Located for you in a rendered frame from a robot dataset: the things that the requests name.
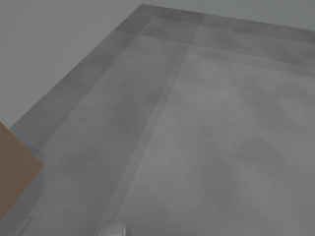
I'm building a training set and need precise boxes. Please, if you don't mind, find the robot left thigh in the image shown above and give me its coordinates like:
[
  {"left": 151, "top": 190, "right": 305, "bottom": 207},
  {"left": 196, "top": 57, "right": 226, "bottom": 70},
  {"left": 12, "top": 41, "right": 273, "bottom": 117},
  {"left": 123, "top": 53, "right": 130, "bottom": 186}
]
[{"left": 98, "top": 220, "right": 126, "bottom": 236}]

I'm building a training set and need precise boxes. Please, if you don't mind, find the cabinet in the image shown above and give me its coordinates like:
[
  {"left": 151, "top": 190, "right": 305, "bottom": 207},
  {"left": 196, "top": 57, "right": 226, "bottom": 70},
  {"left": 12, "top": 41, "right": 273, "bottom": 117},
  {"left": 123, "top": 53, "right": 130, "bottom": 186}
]
[{"left": 0, "top": 122, "right": 43, "bottom": 220}]

